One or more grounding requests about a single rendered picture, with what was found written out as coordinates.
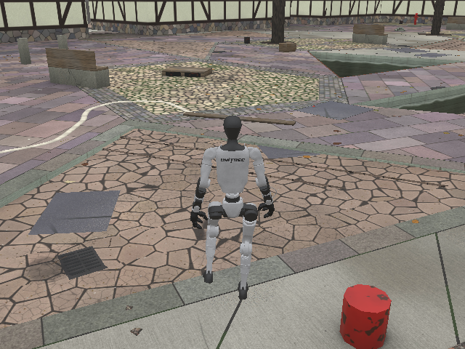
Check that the left robot upper arm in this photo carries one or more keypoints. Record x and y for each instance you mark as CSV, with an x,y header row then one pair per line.
x,y
208,155

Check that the robot left shin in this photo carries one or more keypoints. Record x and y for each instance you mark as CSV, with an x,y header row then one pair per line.
x,y
210,250

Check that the humanoid robot head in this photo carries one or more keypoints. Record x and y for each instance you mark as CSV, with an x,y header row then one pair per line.
x,y
232,126

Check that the right robot hand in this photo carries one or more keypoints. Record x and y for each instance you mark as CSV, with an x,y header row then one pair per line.
x,y
267,207

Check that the robot left forearm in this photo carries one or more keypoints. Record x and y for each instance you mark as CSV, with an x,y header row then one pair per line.
x,y
199,196

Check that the robot right forearm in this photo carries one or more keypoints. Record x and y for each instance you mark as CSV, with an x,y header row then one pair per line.
x,y
266,194

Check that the left robot hand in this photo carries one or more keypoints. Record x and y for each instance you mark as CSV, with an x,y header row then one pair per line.
x,y
194,218

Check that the right robot upper arm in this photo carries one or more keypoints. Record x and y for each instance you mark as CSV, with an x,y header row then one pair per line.
x,y
255,154

